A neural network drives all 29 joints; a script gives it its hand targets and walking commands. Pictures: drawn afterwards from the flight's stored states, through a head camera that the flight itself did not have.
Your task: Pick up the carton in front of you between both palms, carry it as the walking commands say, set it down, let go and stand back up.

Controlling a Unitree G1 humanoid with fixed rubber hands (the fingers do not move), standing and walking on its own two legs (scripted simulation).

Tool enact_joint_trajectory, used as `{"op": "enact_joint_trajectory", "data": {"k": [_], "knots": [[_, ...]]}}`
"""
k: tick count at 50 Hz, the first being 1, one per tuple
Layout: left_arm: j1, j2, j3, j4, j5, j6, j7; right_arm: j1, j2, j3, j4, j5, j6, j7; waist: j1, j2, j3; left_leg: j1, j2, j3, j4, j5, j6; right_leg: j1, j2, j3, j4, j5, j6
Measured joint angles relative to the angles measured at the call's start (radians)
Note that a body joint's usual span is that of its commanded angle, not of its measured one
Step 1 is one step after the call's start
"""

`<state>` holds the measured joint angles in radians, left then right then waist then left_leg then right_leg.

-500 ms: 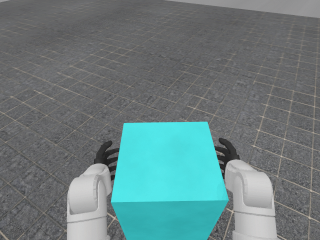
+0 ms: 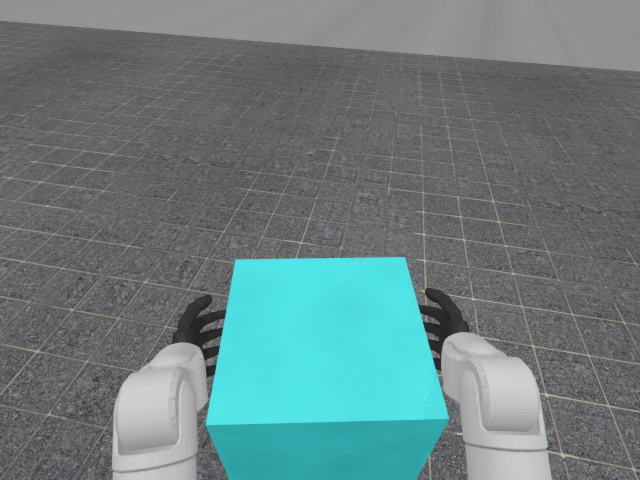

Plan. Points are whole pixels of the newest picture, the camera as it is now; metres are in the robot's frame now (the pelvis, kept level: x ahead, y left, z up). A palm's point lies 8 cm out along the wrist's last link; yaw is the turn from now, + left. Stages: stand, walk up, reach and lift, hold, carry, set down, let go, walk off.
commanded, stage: carry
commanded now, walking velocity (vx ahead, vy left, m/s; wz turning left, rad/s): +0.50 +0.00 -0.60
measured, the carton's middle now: (322, 384) +0.27 +0.01 +0.02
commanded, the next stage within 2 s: none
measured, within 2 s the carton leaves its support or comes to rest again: neither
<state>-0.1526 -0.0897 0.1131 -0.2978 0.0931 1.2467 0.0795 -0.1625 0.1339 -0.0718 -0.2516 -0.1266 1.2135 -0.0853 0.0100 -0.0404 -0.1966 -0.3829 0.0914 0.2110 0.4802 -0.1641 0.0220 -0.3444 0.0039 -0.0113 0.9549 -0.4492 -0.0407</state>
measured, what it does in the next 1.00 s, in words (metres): walks ahead: right foot, then left foot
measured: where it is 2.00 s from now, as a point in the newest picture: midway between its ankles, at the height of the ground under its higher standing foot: (304, 275)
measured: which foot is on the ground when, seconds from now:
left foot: down 0.00-0.38, up 0.40-0.88, down 0.90-1.00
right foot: up 0.00-0.36, down 0.38-0.92, up 0.94-1.00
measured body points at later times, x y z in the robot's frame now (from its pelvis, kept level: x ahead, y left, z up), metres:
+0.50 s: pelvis +0.29 -0.06 +0.00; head +0.31 -0.06 +0.45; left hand +0.58 +0.07 +0.05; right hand +0.55 -0.24 +0.05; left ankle +0.14 +0.08 -0.64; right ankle +0.35 -0.14 -0.74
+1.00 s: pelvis +0.62 -0.01 -0.01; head +0.62 +0.00 +0.44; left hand +0.89 +0.16 +0.06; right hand +0.90 -0.14 +0.06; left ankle +0.69 +0.05 -0.74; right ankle +0.44 -0.15 -0.62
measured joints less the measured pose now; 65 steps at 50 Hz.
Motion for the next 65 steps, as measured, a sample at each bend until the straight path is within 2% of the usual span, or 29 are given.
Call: {"op": "enact_joint_trajectory", "data": {"k": [3, 9, 13, 17, 19, 20, 21, 23, 24, 25, 26, 29, 34, 38, 42, 44, 45, 46, 48, 49, 51, 54, 58, 65], "knots": [[-0.011, -0.014, -0.001, 0.030, 0.006, 0.008, 0.002, 0.016, -0.002, -0.015, 0.001, 0.002, 0.010, -0.001, -0.009, 0.001, 0.010, 0.089, 0.008, 0.035, -0.073, -0.018, -0.012, -0.127, -0.042, -0.053, 0.090, 0.100, 0.006], [-0.008, -0.045, -0.012, -0.026, 0.031, -0.006, 0.003, 0.027, -0.003, -0.041, -0.057, 0.030, -0.006, 0.000, -0.035, 0.014, 0.045, 0.260, 0.027, 0.105, -0.199, -0.057, -0.033, -0.281, -0.092, -0.086, -0.053, 0.273, 0.025], [-0.007, -0.044, -0.021, -0.057, 0.034, -0.008, 0.003, 0.024, -0.002, -0.043, -0.082, 0.036, -0.011, 0.002, -0.043, 0.016, 0.061, 0.370, 0.042, 0.144, -0.235, -0.115, -0.069, -0.293, -0.092, -0.121, -0.223, 0.342, 0.013], [-0.001, -0.043, -0.027, -0.057, 0.037, -0.008, 0.003, 0.025, -0.003, -0.045, -0.083, 0.033, -0.005, 0.005, -0.055, 0.025, 0.075, 0.470, 0.059, 0.154, -0.228, -0.199, -0.119, -0.218, -0.064, -0.179, -0.403, 0.368, -0.011], [-0.007, -0.044, -0.030, -0.049, 0.037, -0.009, 0.003, 0.027, -0.003, -0.049, -0.086, 0.031, -0.004, 0.006, -0.059, 0.026, 0.090, 0.485, 0.081, 0.135, -0.130, -0.273, -0.139, -0.135, -0.044, -0.217, -0.495, 0.386, -0.016], [-0.012, -0.045, -0.036, -0.031, 0.038, -0.020, 0.003, 0.024, -0.007, -0.057, -0.080, 0.032, -0.007, 0.006, -0.051, 0.043, 0.100, 0.458, 0.113, 0.111, -0.017, -0.314, -0.134, -0.116, -0.034, -0.231, -0.485, 0.406, -0.025], [-0.018, -0.046, -0.040, -0.008, 0.041, -0.033, 0.003, 0.018, -0.010, -0.067, -0.068, 0.033, -0.011, 0.007, -0.042, 0.060, 0.115, 0.393, 0.125, 0.045, 0.150, -0.306, -0.122, -0.118, -0.031, -0.241, -0.437, 0.369, -0.035], [-0.021, -0.047, -0.045, 0.021, 0.043, -0.048, 0.003, 0.017, -0.012, -0.077, -0.053, 0.032, -0.015, 0.009, -0.035, 0.065, 0.147, 0.224, 0.076, -0.088, 0.481, -0.302, -0.084, -0.090, -0.045, -0.253, -0.414, 0.294, -0.044], [-0.015, -0.046, -0.046, 0.022, 0.041, -0.052, 0.003, 0.021, -0.007, -0.079, -0.054, 0.029, -0.016, 0.008, -0.032, 0.063, 0.160, 0.148, 0.050, -0.119, 0.587, -0.291, -0.063, -0.062, -0.053, -0.259, -0.435, 0.279, -0.039], [-0.006, -0.045, -0.044, 0.016, 0.036, -0.056, 0.003, 0.025, -0.001, -0.077, -0.059, 0.025, -0.018, 0.008, -0.028, 0.062, 0.170, 0.081, 0.032, -0.131, 0.645, -0.267, -0.044, -0.033, -0.060, -0.264, -0.466, 0.283, -0.021], [0.003, -0.044, -0.042, 0.008, 0.032, -0.061, 0.003, 0.030, -0.002, -0.067, -0.064, 0.023, -0.022, 0.008, -0.022, 0.062, 0.178, 0.023, 0.023, -0.134, 0.661, -0.238, -0.030, -0.002, -0.063, -0.271, -0.498, 0.281, -0.018], [0.027, -0.041, -0.035, -0.021, 0.019, -0.082, 0.003, 0.036, -0.004, -0.040, -0.080, 0.017, -0.036, 0.007, -0.002, 0.058, 0.183, -0.106, 0.012, -0.121, 0.596, -0.160, -0.007, 0.085, -0.073, -0.287, -0.580, 0.266, -0.015], [0.055, -0.039, -0.028, -0.066, 0.002, -0.095, 0.003, 0.050, -0.005, -0.008, -0.116, 0.006, -0.041, 0.006, 0.014, 0.050, 0.153, -0.227, 0.010, -0.091, 0.413, -0.028, -0.003, 0.232, -0.088, -0.319, -0.662, 0.211, 0.016], [0.049, -0.039, -0.028, -0.100, -0.004, -0.077, 0.003, 0.047, -0.005, -0.006, -0.157, 0.007, -0.020, 0.003, 0.009, 0.047, 0.129, -0.241, 0.004, -0.051, 0.239, 0.089, 0.010, 0.354, -0.097, -0.352, -0.684, 0.135, 0.058], [0.026, -0.041, -0.025, -0.112, 0.004, -0.043, 0.003, 0.027, -0.003, -0.016, -0.167, 0.009, 0.010, 0.002, 0.005, 0.041, 0.113, -0.179, -0.028, 0.000, 0.093, 0.136, 0.045, 0.477, -0.112, -0.373, -0.678, 0.041, 0.113], [0.014, -0.042, -0.018, -0.109, 0.010, -0.026, 0.003, 0.005, -0.001, -0.024, -0.152, 0.011, 0.023, 0.002, 0.001, 0.038, 0.112, -0.106, -0.058, 0.029, 0.036, 0.118, 0.059, 0.505, -0.142, -0.372, -0.580, -0.031, 0.137], [0.006, -0.038, -0.011, -0.100, 0.012, -0.020, 0.003, -0.006, 0.000, -0.025, -0.132, 0.010, 0.023, 0.002, -0.011, 0.025, 0.114, -0.081, -0.078, 0.037, 0.041, 0.086, 0.069, 0.488, -0.177, -0.364, -0.469, -0.065, 0.139], [-0.007, -0.040, 0.001, -0.081, 0.013, -0.017, 0.002, -0.019, 0.002, -0.029, -0.107, 0.008, 0.020, 0.001, -0.024, 0.010, 0.120, -0.082, -0.092, 0.042, 0.085, 0.042, 0.085, 0.431, -0.209, -0.318, -0.300, -0.032, 0.127], [-0.024, -0.046, 0.020, -0.045, 0.019, -0.013, 0.001, -0.035, 0.005, -0.039, -0.061, 0.007, 0.016, 0.001, -0.034, 0.014, 0.141, -0.061, -0.095, 0.036, 0.100, -0.009, 0.105, 0.254, -0.181, -0.154, 0.053, -0.019, 0.112], [-0.026, -0.046, 0.022, -0.035, 0.023, -0.010, 0.001, -0.036, 0.005, -0.041, -0.048, 0.008, 0.015, 0.000, -0.034, 0.019, 0.153, -0.035, -0.094, 0.030, 0.070, -0.001, 0.097, 0.171, -0.157, -0.102, 0.173, -0.002, 0.099], [-0.025, -0.045, 0.017, -0.024, 0.028, -0.011, 0.000, -0.028, 0.005, -0.045, -0.040, 0.011, 0.010, 0.000, -0.033, 0.027, 0.172, 0.021, -0.093, 0.017, -0.004, 0.006, 0.095, 0.034, -0.130, -0.058, 0.258, 0.059, 0.073], [-0.024, -0.046, 0.003, -0.022, 0.030, -0.029, 0.000, -0.014, 0.002, -0.049, -0.054, 0.016, -0.006, 0.000, -0.027, 0.033, 0.182, 0.097, -0.091, -0.004, -0.102, 0.010, 0.088, -0.117, -0.125, -0.049, 0.194, 0.153, 0.057], [-0.010, -0.045, -0.018, -0.045, 0.030, -0.052, 0.002, 0.001, 0.000, -0.052, -0.082, 0.024, -0.026, 0.004, -0.017, 0.031, 0.169, 0.198, -0.093, -0.030, -0.200, -0.005, 0.075, -0.243, -0.138, -0.060, 0.041, 0.244, 0.070], [-0.004, -0.044, -0.026, -0.104, 0.024, -0.035, 0.013, 0.006, 0.000, -0.041, -0.132, 0.024, -0.016, 0.009, 0.000, 0.030, 0.122, 0.388, -0.096, -0.057, -0.303, -0.089, 0.039, -0.307, -0.126, -0.112, -0.237, 0.384, 0.075]]}}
